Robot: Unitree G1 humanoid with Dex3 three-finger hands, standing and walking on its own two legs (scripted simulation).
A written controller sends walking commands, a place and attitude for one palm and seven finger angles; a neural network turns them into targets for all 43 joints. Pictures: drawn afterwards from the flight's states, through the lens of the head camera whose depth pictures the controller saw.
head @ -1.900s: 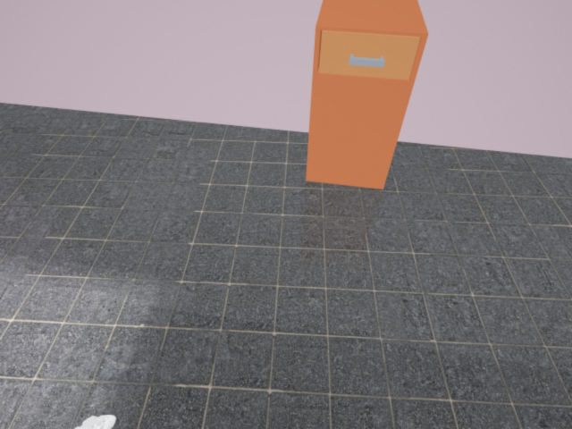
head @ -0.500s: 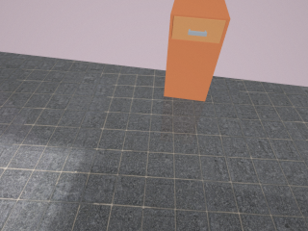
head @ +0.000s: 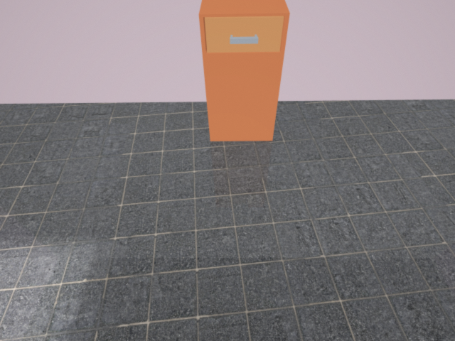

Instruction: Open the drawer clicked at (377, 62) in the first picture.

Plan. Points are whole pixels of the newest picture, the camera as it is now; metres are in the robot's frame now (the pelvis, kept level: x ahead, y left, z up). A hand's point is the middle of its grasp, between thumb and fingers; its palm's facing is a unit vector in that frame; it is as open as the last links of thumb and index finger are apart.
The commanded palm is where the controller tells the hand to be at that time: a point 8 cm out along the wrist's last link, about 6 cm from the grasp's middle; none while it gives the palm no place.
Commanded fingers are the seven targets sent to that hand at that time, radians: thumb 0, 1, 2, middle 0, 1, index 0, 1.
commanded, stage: walk to a spot facing it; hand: left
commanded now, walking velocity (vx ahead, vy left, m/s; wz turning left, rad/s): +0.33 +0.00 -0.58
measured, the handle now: (243, 38) +1.39 +0.02 -0.07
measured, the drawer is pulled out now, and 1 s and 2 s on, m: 0.00 0.00 0.00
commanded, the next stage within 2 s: turn to face it in 1.38 s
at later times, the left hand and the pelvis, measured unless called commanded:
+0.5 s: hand out of the picture +0.14 +0.21 -0.17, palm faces -0.10 -0.98 -0.19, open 7.4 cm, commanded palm none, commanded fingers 0.00 0.90 0.90 -0.20 -0.30 -0.20 -0.30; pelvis +0.20 +0.02 +0.00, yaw -14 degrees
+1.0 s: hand (219, 172) +0.60 +0.07 -0.15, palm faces -0.55 -0.83 -0.15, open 7.4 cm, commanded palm none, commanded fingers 0.00 0.90 0.90 -0.20 -0.30 -0.20 -0.30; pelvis +0.39 -0.01 +0.01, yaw -31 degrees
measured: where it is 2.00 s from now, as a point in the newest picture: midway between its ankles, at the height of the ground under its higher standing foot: (282, 253)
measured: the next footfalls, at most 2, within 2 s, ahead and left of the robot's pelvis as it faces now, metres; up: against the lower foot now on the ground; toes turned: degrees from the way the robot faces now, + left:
left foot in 0.52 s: +0.36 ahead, +0.10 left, +0.00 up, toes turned -8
right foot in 1.12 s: +0.51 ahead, -0.20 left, +0.00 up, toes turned -43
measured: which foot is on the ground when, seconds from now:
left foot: down 0.00-0.00, up 0.02-0.50, down 0.52-1.00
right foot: down 0.00-0.50, up 0.52-1.00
